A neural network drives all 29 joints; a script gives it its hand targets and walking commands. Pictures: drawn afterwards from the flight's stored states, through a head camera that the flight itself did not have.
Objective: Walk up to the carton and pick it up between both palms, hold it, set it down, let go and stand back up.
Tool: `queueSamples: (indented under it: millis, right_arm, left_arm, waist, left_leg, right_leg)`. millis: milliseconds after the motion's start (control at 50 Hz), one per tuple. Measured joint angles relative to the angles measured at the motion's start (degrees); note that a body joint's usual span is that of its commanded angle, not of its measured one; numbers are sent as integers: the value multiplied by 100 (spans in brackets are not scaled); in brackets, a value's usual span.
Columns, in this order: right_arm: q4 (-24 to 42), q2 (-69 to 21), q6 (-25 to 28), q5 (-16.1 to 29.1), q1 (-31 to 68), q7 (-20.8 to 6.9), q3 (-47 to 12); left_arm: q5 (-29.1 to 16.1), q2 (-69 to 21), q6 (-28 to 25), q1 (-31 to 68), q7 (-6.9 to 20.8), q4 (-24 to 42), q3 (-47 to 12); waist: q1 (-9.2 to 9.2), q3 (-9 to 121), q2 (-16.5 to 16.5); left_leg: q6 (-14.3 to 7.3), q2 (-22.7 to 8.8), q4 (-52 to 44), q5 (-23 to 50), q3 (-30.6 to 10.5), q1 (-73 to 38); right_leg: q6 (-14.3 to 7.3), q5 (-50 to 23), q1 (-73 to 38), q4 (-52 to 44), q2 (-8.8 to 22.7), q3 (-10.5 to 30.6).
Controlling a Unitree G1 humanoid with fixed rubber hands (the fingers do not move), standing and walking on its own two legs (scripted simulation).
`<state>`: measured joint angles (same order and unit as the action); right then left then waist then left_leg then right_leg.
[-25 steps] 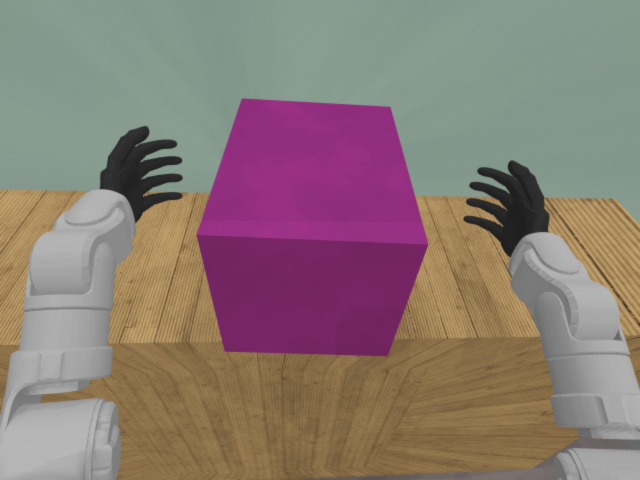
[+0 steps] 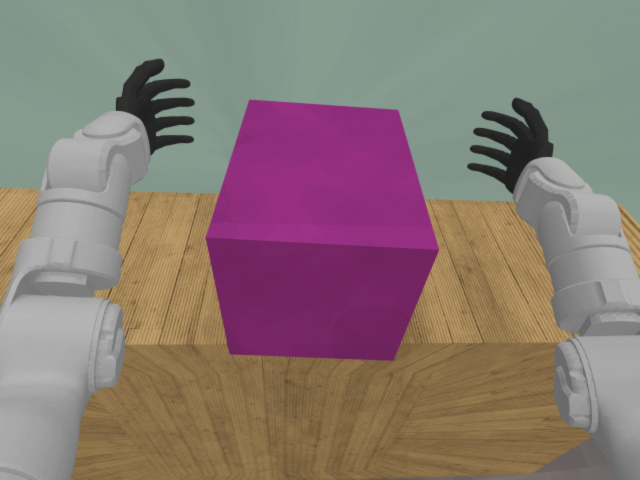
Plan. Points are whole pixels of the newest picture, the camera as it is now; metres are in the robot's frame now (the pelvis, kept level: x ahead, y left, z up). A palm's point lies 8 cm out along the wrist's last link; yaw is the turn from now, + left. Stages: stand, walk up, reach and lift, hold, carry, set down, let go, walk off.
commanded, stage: reach and lift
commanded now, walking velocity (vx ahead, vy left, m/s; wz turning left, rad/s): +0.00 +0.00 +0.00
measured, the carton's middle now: (318, 225) +0.45 +0.01 +0.09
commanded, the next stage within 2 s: none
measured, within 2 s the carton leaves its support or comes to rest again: neither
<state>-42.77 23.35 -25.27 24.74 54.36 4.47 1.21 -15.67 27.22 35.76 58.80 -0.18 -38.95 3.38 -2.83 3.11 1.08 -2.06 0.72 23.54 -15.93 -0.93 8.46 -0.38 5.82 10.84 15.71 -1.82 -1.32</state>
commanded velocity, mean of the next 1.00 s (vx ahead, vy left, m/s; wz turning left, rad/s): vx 0.00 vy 0.00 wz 0.00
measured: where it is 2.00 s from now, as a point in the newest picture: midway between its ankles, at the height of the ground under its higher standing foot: outside the picture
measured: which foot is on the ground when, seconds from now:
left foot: down 0.00-1.00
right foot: down 0.00-1.00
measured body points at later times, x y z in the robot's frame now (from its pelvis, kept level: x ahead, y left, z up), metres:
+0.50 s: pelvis +0.00 +0.00 +0.00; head +0.02 +0.01 +0.45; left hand +0.45 +0.20 +0.14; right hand +0.42 -0.22 +0.13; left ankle -0.04 +0.09 -0.75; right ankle +0.03 -0.12 -0.75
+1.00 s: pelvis -0.01 -0.01 +0.00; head +0.01 +0.01 +0.45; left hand +0.45 +0.18 +0.14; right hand +0.43 -0.19 +0.14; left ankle -0.04 +0.09 -0.75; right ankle +0.03 -0.12 -0.75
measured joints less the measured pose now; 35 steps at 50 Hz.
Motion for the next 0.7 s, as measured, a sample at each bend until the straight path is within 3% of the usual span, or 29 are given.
queueSamples:
  millis: [60,180,420,560,700]
  right_arm:
    - [-339,1,82,-2,162,-35,-36]
    - [-393,-144,381,-119,-23,-35,-6]
    - [-14,-622,986,-620,-935,62,251]
    - [-12,-902,1353,-1046,-1111,177,364]
    - [-313,-1075,1609,-1141,-968,317,339]
  left_arm:
    - [37,-39,-125,134,19,-267,-106]
    - [175,-235,-438,-133,45,-291,-151]
    - [247,-590,-1280,-871,-97,-303,-103]
    - [277,-746,-1925,-899,-52,-898,-65]
    - [346,-826,-2261,-868,-48,-1109,-91]
  waist:
    - [3,-34,12]
    - [-21,-145,-2]
    - [7,-210,-41]
    - [76,-87,-101]
    - [116,14,-129]
  left_leg:
    - [-1,2,-6,2,-4,-13]
    - [1,0,1,-9,-18,-58]
    - [29,-7,131,-9,-4,330]
    - [34,6,142,17,0,554]
    - [68,-2,158,21,-54,621]
  right_leg:
    - [1,-6,-18,-16,2,-4]
    - [5,-2,-78,-31,1,-17]
    - [-5,5,324,121,-4,-10]
    - [-5,25,587,215,11,-9]
    - [-23,29,628,211,6,-62]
